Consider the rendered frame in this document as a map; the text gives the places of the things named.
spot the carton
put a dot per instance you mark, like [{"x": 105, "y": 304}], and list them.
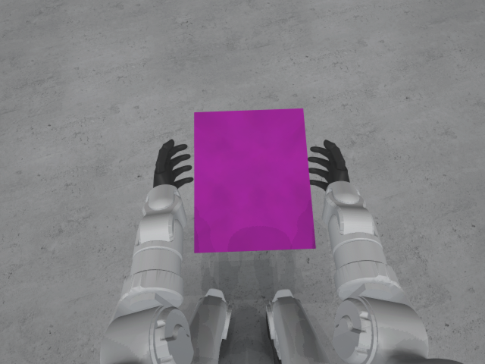
[{"x": 251, "y": 181}]

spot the left robot hand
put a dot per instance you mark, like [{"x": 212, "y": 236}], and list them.
[{"x": 164, "y": 173}]

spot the right robot upper arm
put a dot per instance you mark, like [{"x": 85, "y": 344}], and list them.
[{"x": 373, "y": 331}]

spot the left robot upper arm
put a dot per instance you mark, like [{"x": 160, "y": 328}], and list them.
[{"x": 159, "y": 335}]

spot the right robot forearm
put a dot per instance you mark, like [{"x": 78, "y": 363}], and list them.
[{"x": 361, "y": 268}]

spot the right robot hand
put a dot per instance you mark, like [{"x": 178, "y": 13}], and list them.
[{"x": 336, "y": 165}]

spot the right robot foot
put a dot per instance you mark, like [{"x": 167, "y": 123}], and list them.
[{"x": 276, "y": 359}]

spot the right robot thigh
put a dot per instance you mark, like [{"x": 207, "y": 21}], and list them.
[{"x": 290, "y": 326}]

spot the left robot forearm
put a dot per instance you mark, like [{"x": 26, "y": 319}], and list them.
[{"x": 155, "y": 276}]

